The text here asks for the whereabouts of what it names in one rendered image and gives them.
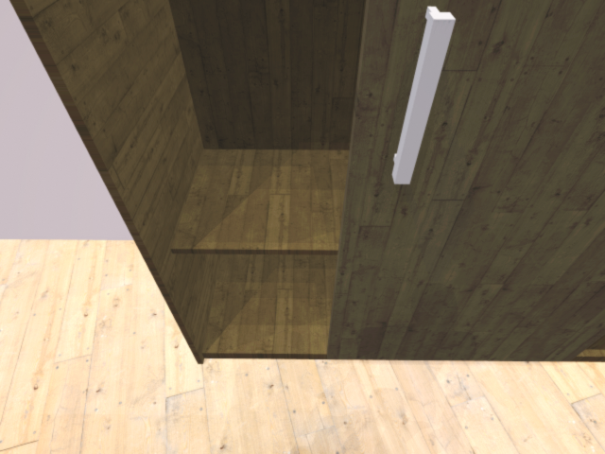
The handle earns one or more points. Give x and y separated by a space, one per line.
436 38

